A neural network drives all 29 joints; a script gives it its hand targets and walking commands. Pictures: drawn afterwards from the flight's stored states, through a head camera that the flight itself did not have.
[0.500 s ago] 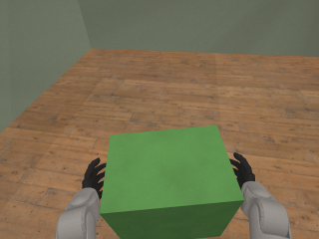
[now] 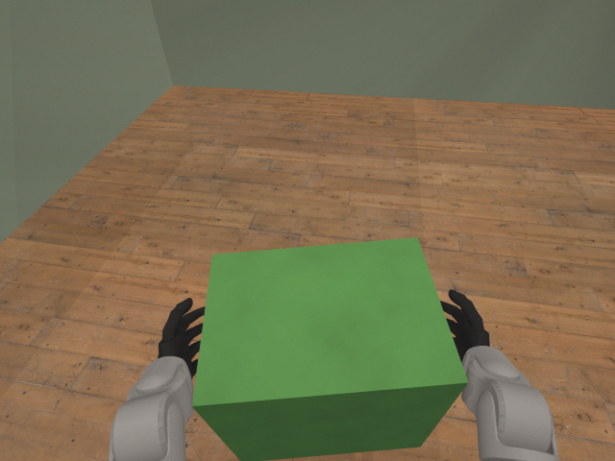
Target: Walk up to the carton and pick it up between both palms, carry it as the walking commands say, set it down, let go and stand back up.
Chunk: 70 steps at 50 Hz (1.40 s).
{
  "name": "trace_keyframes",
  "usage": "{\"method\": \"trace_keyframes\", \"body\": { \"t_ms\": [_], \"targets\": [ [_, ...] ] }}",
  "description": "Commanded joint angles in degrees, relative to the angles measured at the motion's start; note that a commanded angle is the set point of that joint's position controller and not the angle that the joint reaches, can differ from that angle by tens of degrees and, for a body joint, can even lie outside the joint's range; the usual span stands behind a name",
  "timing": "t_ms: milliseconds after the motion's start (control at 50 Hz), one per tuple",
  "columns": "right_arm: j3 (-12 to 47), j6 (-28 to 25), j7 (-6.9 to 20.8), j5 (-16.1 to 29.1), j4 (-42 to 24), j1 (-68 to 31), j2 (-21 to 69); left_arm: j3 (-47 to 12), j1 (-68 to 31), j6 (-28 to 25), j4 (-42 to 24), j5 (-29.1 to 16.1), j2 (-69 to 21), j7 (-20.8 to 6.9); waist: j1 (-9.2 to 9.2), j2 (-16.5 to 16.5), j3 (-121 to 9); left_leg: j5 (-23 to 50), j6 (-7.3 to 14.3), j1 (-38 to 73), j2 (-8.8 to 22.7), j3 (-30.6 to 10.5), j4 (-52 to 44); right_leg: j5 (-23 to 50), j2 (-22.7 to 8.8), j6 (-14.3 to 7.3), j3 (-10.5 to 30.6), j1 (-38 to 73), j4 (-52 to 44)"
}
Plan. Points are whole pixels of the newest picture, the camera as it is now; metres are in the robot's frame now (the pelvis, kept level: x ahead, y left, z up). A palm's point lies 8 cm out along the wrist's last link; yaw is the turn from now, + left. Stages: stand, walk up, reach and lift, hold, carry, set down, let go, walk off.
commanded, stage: carry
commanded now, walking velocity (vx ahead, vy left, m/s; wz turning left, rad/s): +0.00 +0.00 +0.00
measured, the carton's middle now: (323, 357) +0.29 -0.01 -0.01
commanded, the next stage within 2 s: none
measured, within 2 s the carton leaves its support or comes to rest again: neither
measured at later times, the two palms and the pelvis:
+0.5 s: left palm (177, 363) +0.26 +0.17 +0.05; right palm (470, 356) +0.26 -0.18 +0.05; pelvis +0.00 +0.00 +0.00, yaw +0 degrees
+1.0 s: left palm (180, 363) +0.26 +0.17 +0.05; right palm (473, 356) +0.26 -0.19 +0.05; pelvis +0.00 +0.00 +0.00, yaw -1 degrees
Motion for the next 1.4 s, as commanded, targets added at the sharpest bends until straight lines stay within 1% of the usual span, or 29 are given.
{"method": "trace_keyframes", "body": {
  "t_ms": [0, 20, 60, 100, 160, 180, 200, 240, 260, 280, 360, 480, 540, 580, 620, 640, 760, 800, 840, 880, 900, 920, 960, 1020, 1060, 1180, 1240, 1300, 1380],
  "targets": [
    [33.1, -0.8, 2.9, 7.2, -8.3, -23.0, 32.2, -32.9, -25.3, -2.1, -7.3, -6.4, -29.7, -3.6, -0.04, -2.1, -12.4, 1.1, 1.5, 3.6, 3.3, -0.9, -3.9, -1.5, -6.5, -0.3, 5.2, 5.5, -6.6],
    [29.6, -1.4, 2.8, 4.3, -2.2, -22.3, 29.5, -30.0, -25.3, -2.5, -1.0, -4.4, -27.6, -3.8, -0.09, -1.5, -12.8, 1.8, 1.8, 3.6, 3.9, -1.5, -4.1, 0.3, -6.1, -0.2, 4.4, 6.3, -6.0],
    [34.4, -1.8, 2.8, 8.7, -12.2, -23.6, 33.7, -34.6, -26.5, -3.1, -11.3, -7.9, -31.0, -3.4, 0.03, 0.4, -13.5, 3.8, 1.4, 3.8, 3.6, -1.6, -4.1, 3.4, -6.2, -0.3, 4.3, 7.0, -4.5],
    [31.8, -2.0, 2.9, 7.5, -8.0, -23.1, 32.7, -32.9, -27.2, -3.4, -8.6, -7.0, -29.7, -3.3, 0.09, 1.7, -15.5, 5.9, 1.9, 5.4, 4.0, -2.2, -3.8, 4.3, -6.1, -0.1, 4.3, 7.3, -3.7],
    [33.9, -1.1, 2.4, 8.0, -10.9, -22.3, 33.2, -34.1, -25.0, -2.4, -10.0, -7.6, -30.9, -3.0, 0.08, -0.6, -14.0, 3.0, 1.9, 4.3, 3.6, -1.0, -2.4, 3.5, -6.4, -0.3, 5.3, 6.6, -5.6],
    [31.6, -1.4, 2.8, 5.8, -5.1, -21.5, 30.8, -31.3, -23.2, -2.6, -3.7, -4.9, -28.4, -3.3, 0.12, -0.5, -14.2, 1.5, 1.5, 4.9, 3.4, -0.5, -2.9, 2.7, -6.8, -0.4, 5.5, 6.4, -5.9],
    [33.3, -1.8, 2.6, 7.2, -9.5, -22.4, 32.1, -32.7, -24.2, -3.0, -7.4, -6.6, -30.0, -3.3, 0.02, -2.2, -15.0, 2.3, 1.4, 5.3, 3.4, -0.8, -2.0, 4.0, -6.7, -0.5, 5.4, 6.9, -6.3],
    [32.2, -2.0, 3.0, 6.0, -6.0, -22.2, 31.6, -32.7, -26.1, -3.3, -6.2, -6.1, -29.0, -3.8, 0.04, -0.8, -13.5, 1.9, 1.5, 4.1, 3.1, -0.9, -3.1, 3.5, -6.4, -0.3, 5.6, 6.7, -6.0],
    [34.5, -2.3, 2.8, 8.8, -13.0, -25.0, 33.1, -33.7, -26.2, -3.4, -10.3, -7.6, -30.8, -3.5, 0.02, -1.8, -14.7, 3.2, 1.6, 4.7, 3.7, -1.1, -3.3, 3.7, -6.2, -0.2, 4.4, 7.3, -5.2],
    [31.8, -2.1, 3.0, 6.2, -6.2, -24.0, 30.8, -31.3, -25.5, -3.3, -4.1, -5.1, -28.9, -3.6, 0.02, -1.5, -12.7, 2.8, 1.7, 3.9, 3.7, -1.4, -3.5, 3.5, -6.0, -0.1, 4.4, 6.4, -5.4],
    [32.0, -2.3, 2.9, 7.3, -8.1, -24.3, 32.3, -33.1, -28.5, -3.6, -8.8, -6.8, -29.8, -3.3, -0.08, 0.9, -12.1, 1.6, 1.7, 4.4, 3.8, -1.6, -4.4, -0.3, -5.8, -0.1, 4.8, 5.0, -6.3],
    [33.5, -2.0, 2.8, 7.8, -10.1, -24.4, 31.8, -31.9, -24.2, -3.0, -6.0, -5.8, -30.3, -3.2, 0.11, -2.7, -14.3, 1.8, 1.5, 4.4, 3.4, -0.3, -2.6, 3.7, -6.5, -0.3, 5.7, 6.5, -6.1],
    [31.5, -3.1, 3.3, 6.5, -7.2, -23.8, 31.3, -32.4, -27.7, -4.4, -7.0, -5.8, -29.3, -3.5, 0.07, 1.9, -14.2, 1.3, 1.4, 4.5, 3.6, -0.9, -4.2, 0.0, -6.2, -0.4, 5.3, 6.0, -5.2],
    [30.4, -3.6, 3.3, 5.7, -4.7, -23.3, 30.7, -30.9, -27.1, -4.7, -3.9, -5.0, -28.5, -3.6, 0.01, -0.1, -12.4, 0.0, 1.8, 3.7, 3.9, -1.5, -4.3, -1.8, -5.7, -0.3, 5.1, 5.0, -6.4],
    [34.3, -2.6, 3.0, 8.6, -11.6, -23.7, 33.8, -34.7, -26.8, -3.7, -10.6, -7.8, -31.6, -3.4, 0.13, -0.5, -12.8, -1.3, 1.8, 3.8, 3.4, -1.4, -4.7, -3.9, -6.1, 0.0, 5.6, 4.5, -6.8],
    [32.2, -2.6, 3.2, 6.9, -7.3, -24.3, 32.0, -32.7, -27.1, -3.5, -5.9, -6.0, -30.2, -3.5, 0.12, 0.9, -12.2, -2.3, 1.9, 4.1, 3.1, -1.1, -4.7, -6.2, -6.2, 0.1, 6.0, 3.5, -7.7],
    [33.4, -1.9, 3.2, 7.8, -9.0, -23.9, 32.5, -33.4, -28.3, -3.2, -9.0, -6.7, -30.4, -3.3, 0.02, -0.4, -14.7, 4.4, 1.7, 4.0, 4.2, -1.8, -4.0, 4.9, -5.8, -0.3, 4.5, 7.6, -4.1],
    [31.8, -2.9, 3.4, 6.5, -7.2, -25.0, 30.2, -31.2, -25.9, -3.7, -4.2, -5.0, -29.1, -3.8, 0.24, 0.6, -15.3, 2.4, 2.0, 4.7, 4.1, -1.3, -3.7, 3.7, -5.9, -0.3, 5.0, 6.8, -4.9],
    [32.8, -2.6, 3.3, 7.5, -8.7, -23.7, 32.1, -32.9, -26.6, -3.7, -8.0, -6.3, -30.1, -3.4, 0.14, 0.7, -14.6, 2.1, 1.8, 5.2, 3.8, -1.1, -3.9, 2.8, -5.9, 0.0, 5.3, 6.0, -4.7],
    [29.8, -3.7, 3.7, 4.8, -1.9, -24.8, 30.5, -29.8, -28.5, -5.0, -1.4, -4.2, -28.2, -4.0, 0.14, -3.2, -14.4, 0.4, 1.9, 4.5, 3.5, -1.2, -3.1, 1.8, -6.0, -0.5, 5.8, 7.0, -6.5],
    [33.1, -3.7, 3.5, 7.2, -7.9, -24.4, 32.7, -32.5, -27.0, -4.8, -6.7, -6.3, -30.6, -4.0, 0.06, -4.0, -14.0, 0.5, 1.7, 4.3, 3.6, -1.3, -2.9, 3.6, -6.1, -0.4, 5.7, 6.9, -6.5],
    [34.2, -3.7, 3.3, 8.4, -11.1, -27.3, 33.1, -32.9, -26.5, -4.3, -7.1, -6.6, -31.7, -3.9, 0.22, -1.5, -13.7, -0.7, 1.7, 3.5, 3.3, -0.9, -3.2, 1.4, -6.5, -0.2, 6.0, 6.3, -7.1],
    [31.3, -3.4, 3.0, 6.4, -5.7, -25.3, 31.3, -30.8, -27.9, -4.4, -4.2, -5.3, -29.3, -3.5, 0.09, -2.6, -12.8, -1.0, 1.7, 3.4, 3.0, -1.0, -3.6, -1.9, -6.2, -0.1, 5.8, 5.2, -7.5],
    [33.7, -2.4, 3.1, 7.4, -7.8, -24.0, 32.5, -33.0, -26.0, -3.6, -6.1, -6.2, -30.7, -3.4, 0.13, -2.8, -14.3, -0.2, 1.6, 4.5, 3.3, -0.8, -3.0, -1.3, -6.2, -0.3, 6.3, 5.3, -7.6],
    [33.3, -1.7, 3.0, 7.3, -7.7, -23.0, 32.0, -33.4, -26.6, -2.8, -7.2, -6.5, -30.4, -3.4, 0.0, -0.1, -13.8, 0.0, 1.4, 4.3, 3.2, -0.5, -3.1, -0.8, -6.9, -0.5, 6.4, 5.6, -7.5],
    [31.9, -2.3, 3.4, 6.3, -6.1, -26.1, 31.1, -30.8, -27.4, -3.2, -3.7, -4.6, -29.4, -3.7, 0.13, -2.4, -13.7, -1.7, 1.6, 2.7, 3.0, -0.5, -3.4, -2.2, -6.3, -0.5, 6.5, 6.4, -7.8],
    [49.7, 4.8, 2.7, 19.3, -33.8, -24.5, 47.1, -50.2, -27.3, 3.8, -34.8, -17.8, -44.2, -2.9, 0.4, 0.9, -13.9, 3.7, 1.1, 3.0, 3.1, -1.7, -1.0, 8.7, -8.9, 0.7, 7.4, 6.6, -6.1],
    [49.0, 11.4, 2.4, 16.6, -28.0, -18.4, 40.5, -45.7, -15.1, 10.8, -24.8, -13.1, -37.2, -3.0, 0.47, -4.3, -18.7, 5.9, 0.4, 1.1, 1.6, -0.9, 5.1, 22.6, -11.7, -0.7, 10.5, 10.8, -4.2],
    [49.3, 15.6, 2.5, 16.4, -29.7, -15.8, 38.7, -46.0, -13.2, 14.8, -26.1, -13.9, -35.3, -3.7, 0.45, -9.0, -16.6, -0.1, 0.2, -3.1, 0.4, -1.0, 7.5, 26.9, -14.1, -2.1, 13.6, 9.7, -3.3]
  ]
}}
